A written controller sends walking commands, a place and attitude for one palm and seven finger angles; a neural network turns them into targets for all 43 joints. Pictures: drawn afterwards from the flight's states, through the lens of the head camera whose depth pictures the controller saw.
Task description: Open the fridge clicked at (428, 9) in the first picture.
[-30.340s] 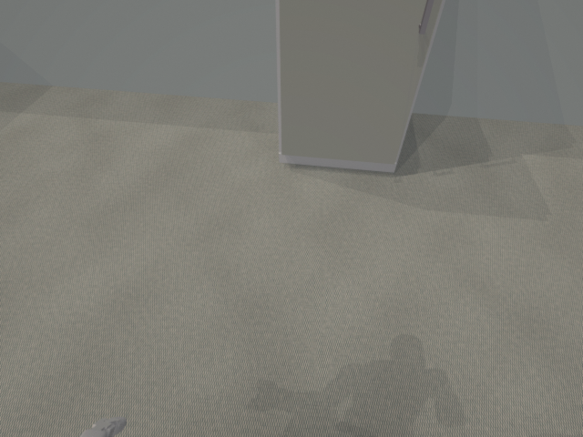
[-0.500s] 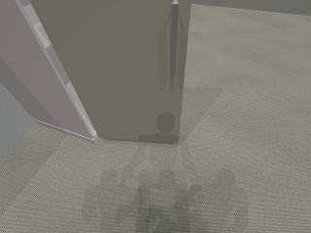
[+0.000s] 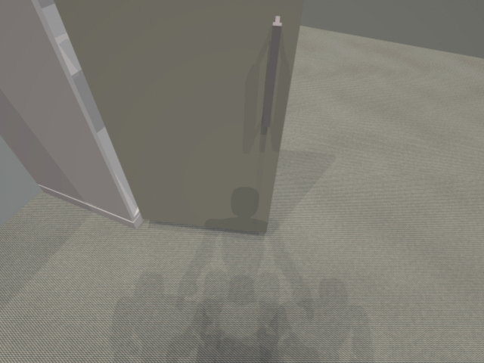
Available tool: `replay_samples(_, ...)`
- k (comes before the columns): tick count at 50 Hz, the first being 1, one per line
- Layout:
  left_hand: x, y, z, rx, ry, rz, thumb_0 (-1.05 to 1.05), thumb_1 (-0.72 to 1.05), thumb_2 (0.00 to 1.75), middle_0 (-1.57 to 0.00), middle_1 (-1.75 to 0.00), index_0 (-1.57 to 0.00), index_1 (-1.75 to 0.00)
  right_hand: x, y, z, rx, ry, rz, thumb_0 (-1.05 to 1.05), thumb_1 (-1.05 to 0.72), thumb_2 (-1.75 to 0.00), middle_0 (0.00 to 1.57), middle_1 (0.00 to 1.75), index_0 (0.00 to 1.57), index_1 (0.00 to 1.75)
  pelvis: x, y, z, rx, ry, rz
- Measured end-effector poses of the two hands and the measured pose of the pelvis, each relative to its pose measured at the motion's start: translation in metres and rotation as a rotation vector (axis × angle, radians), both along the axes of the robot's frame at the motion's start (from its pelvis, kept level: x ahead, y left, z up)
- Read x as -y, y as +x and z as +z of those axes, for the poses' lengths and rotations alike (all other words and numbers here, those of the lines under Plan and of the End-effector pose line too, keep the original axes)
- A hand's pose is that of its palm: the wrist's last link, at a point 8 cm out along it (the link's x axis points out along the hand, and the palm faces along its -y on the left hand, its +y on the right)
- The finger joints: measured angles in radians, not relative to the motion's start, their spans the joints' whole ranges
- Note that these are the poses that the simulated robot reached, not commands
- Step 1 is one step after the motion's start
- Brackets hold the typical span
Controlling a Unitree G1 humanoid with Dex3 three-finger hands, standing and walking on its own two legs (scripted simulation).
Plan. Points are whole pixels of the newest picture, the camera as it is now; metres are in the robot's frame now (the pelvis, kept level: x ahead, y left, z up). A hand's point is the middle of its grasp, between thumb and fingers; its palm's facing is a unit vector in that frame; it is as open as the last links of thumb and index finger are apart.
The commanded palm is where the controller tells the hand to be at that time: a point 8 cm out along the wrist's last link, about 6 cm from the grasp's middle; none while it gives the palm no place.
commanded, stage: let the arm hang, fingers relaxed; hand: right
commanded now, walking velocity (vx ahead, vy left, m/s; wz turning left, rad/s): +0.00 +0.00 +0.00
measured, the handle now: (271, 76) +0.74 -0.02 +0.10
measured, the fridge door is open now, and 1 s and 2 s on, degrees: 74 74 74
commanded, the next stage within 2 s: look to check the result in 0.24 s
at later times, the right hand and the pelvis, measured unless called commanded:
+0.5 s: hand out of the picture +0.08 -0.22 -0.16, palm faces -0.02 +0.96 -0.29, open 7.4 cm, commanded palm none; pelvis +0.02 +0.01 +0.00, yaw +1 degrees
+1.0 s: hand out of the picture +0.10 -0.21 -0.16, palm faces -0.02 +0.96 -0.29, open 7.4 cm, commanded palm none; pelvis +0.04 +0.01 +0.01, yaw +1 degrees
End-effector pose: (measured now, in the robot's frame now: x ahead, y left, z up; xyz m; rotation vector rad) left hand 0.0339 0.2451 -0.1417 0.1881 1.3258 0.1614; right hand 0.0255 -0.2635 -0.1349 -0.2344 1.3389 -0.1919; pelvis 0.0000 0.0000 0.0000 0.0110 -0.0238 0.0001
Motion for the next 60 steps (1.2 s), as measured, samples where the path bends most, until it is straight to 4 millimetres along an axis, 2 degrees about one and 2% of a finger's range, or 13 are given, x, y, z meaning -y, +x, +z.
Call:
replay_samples(6,-0.010,0.017,0.006,0.039,0.022,-0.005,0.00,0.91,0.89,-0.20,-0.30,-0.20,-0.30,-0.006,0.035,0.002,0.072,0.015,0.034,0.00,-0.90,-0.90,0.20,0.30,0.20,0.30,-0.001,0.005,0.001,0.002,-0.002,0.004)
replay_samples(12,-0.020,0.026,0.011,0.042,0.046,-0.010,0.00,0.91,0.89,-0.20,-0.30,-0.20,-0.30,-0.010,0.051,0.002,0.088,0.025,0.050,0.00,-0.90,-0.90,0.20,0.30,0.20,0.30,-0.003,0.010,0.002,0.000,-0.003,0.007)
replay_samples(31,-0.041,0.053,0.018,0.035,0.084,-0.032,0.00,0.91,0.89,-0.20,-0.30,-0.20,-0.30,0.007,0.053,0.007,0.030,-0.024,0.036,0.00,-0.90,-0.90,0.21,0.30,0.20,0.30,-0.009,0.026,0.005,-0.004,-0.005,0.009)
replay_samples(43,-0.045,0.073,0.022,0.074,0.089,-0.044,0.00,0.91,0.89,-0.20,-0.30,-0.20,-0.30,0.003,0.066,0.009,0.053,-0.022,0.041,0.00,-0.90,-0.90,0.21,0.30,0.20,0.30,-0.012,0.033,0.006,-0.002,-0.007,0.011)
replay_samples(50,-0.045,0.073,0.022,0.071,0.086,-0.042,0.00,0.91,0.89,-0.20,-0.30,-0.20,-0.30,-0.003,0.071,0.008,0.059,-0.010,0.046,0.00,-0.90,-0.90,0.21,0.30,0.20,0.30,-0.013,0.036,0.006,-0.003,-0.009,0.012)
replay_samples(60,-0.043,0.062,0.018,0.039,0.076,-0.029,0.00,0.91,0.89,-0.20,-0.30,-0.20,-0.30,-0.009,0.070,0.006,0.048,-0.004,0.041,0.00,-0.90,-0.90,0.21,0.30,0.20,0.30,-0.015,0.039,0.006,-0.002,-0.010,0.013)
